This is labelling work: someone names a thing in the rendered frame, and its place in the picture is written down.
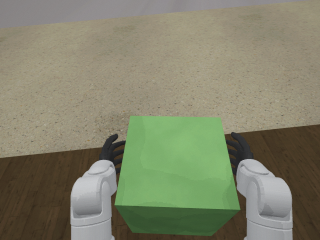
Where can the left robot forearm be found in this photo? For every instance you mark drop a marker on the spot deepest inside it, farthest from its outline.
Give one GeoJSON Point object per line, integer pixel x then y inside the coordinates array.
{"type": "Point", "coordinates": [90, 203]}

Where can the right robot hand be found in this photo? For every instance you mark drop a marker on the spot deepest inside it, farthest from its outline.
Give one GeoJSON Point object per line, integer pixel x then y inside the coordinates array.
{"type": "Point", "coordinates": [243, 151]}

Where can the carton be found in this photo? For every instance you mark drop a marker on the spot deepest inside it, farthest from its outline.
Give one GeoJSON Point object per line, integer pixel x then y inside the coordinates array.
{"type": "Point", "coordinates": [176, 176]}

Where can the left robot hand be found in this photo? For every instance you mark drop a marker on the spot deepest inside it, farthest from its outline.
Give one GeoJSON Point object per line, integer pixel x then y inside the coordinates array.
{"type": "Point", "coordinates": [108, 154]}

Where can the right robot forearm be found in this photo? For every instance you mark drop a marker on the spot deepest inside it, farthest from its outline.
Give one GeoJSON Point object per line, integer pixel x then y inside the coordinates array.
{"type": "Point", "coordinates": [268, 202]}

